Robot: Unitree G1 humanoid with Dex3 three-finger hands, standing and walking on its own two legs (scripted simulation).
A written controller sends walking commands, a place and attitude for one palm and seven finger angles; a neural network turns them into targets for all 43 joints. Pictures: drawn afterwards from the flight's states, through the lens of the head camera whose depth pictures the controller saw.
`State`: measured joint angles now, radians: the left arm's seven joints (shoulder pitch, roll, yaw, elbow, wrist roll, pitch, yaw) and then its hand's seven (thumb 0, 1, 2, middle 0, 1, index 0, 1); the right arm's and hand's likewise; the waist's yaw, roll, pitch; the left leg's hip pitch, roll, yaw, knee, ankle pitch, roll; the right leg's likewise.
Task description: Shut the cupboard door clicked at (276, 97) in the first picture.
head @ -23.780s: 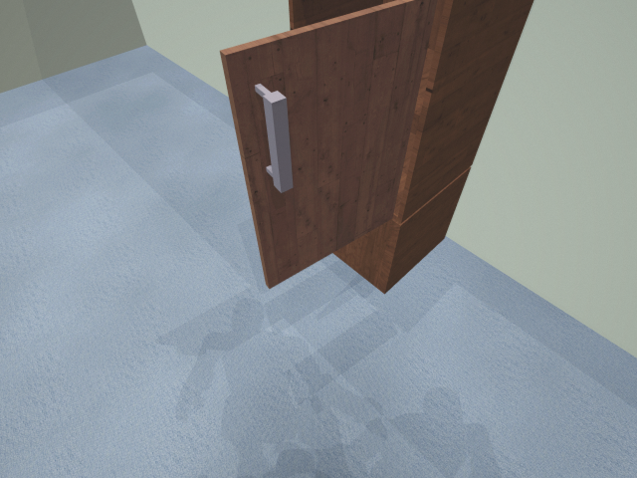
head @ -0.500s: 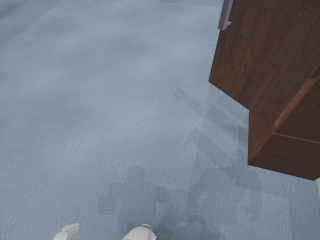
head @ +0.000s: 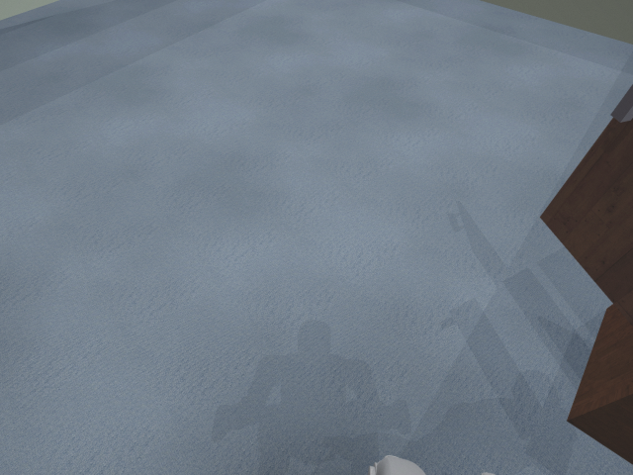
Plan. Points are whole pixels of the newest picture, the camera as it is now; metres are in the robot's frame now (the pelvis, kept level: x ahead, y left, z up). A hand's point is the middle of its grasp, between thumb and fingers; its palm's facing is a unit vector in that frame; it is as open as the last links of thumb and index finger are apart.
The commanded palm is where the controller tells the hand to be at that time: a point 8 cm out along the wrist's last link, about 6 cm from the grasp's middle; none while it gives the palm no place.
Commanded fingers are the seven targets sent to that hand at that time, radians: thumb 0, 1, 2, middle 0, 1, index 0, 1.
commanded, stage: walk to a spot facing it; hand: left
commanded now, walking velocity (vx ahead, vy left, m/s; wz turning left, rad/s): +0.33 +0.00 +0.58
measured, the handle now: out of the picture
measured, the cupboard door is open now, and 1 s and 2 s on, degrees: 55 55 55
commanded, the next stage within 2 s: turn to face it in 0.70 s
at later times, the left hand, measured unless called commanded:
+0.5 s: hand out of the picture +0.05 +0.15 -0.16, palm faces +0.43 -0.89 -0.16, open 7.4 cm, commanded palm none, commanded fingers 0.00 0.90 0.90 -0.20 -0.30 -0.20 -0.30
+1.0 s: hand (145, 339) +0.32 +0.31 -0.15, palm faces +0.40 -0.90 -0.20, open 7.4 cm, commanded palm none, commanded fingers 0.00 0.90 0.90 -0.20 -0.30 -0.20 -0.30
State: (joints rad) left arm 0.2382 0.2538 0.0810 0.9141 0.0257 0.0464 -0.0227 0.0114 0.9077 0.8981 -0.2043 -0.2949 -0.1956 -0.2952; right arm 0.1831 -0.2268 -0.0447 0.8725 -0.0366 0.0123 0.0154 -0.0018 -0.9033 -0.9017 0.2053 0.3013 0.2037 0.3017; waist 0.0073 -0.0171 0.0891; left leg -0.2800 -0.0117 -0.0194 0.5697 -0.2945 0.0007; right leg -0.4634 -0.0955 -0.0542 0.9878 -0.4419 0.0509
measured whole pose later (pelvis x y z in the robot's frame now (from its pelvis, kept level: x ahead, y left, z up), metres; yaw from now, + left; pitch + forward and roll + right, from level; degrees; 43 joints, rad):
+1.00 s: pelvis +0.30 +0.10 +0.01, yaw +23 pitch -1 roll +1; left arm 0.15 0.18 0.05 0.94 0.02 0.01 -0.01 0.00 0.91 0.90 -0.20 -0.29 -0.19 -0.29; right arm 0.34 -0.15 -0.03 1.05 -0.03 -0.02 -0.02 0.00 -0.91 -0.90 0.21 0.30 0.20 0.30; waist -0.02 -0.01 0.06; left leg -0.10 -0.03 0.12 0.43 -0.31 0.06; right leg -0.43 -0.05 -0.05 0.64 -0.15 0.01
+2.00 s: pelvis +0.37 +0.15 +0.00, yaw -11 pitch +1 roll +0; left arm 0.17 0.22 0.06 0.89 0.02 0.05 -0.01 0.01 0.90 0.90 -0.21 -0.30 -0.20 -0.30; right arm 0.17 -0.26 -0.06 0.88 -0.01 0.05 -0.01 0.00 -0.91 -0.90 0.20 0.30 0.20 0.30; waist -0.01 -0.01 0.10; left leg -0.43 0.05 0.04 0.83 -0.41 -0.08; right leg -0.29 0.01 0.06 0.54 -0.28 0.01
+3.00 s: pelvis +0.40 +0.16 +0.01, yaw -47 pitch +1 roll -2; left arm 0.13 0.26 0.09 0.89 0.01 0.09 -0.05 0.01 0.91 0.90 -0.20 -0.29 -0.19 -0.30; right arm 0.22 -0.22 -0.03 0.87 -0.03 0.02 -0.02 0.00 -0.90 -0.90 0.21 0.30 0.21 0.30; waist 0.00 0.01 0.11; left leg -0.25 0.15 0.18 0.54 -0.30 -0.02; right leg -0.41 -0.02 -0.06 0.89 -0.47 0.04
